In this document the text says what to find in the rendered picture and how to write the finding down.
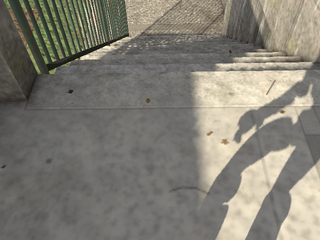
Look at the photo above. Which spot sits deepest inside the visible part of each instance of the stairs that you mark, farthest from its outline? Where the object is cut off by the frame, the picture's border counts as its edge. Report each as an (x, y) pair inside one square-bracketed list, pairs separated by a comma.
[(184, 53)]

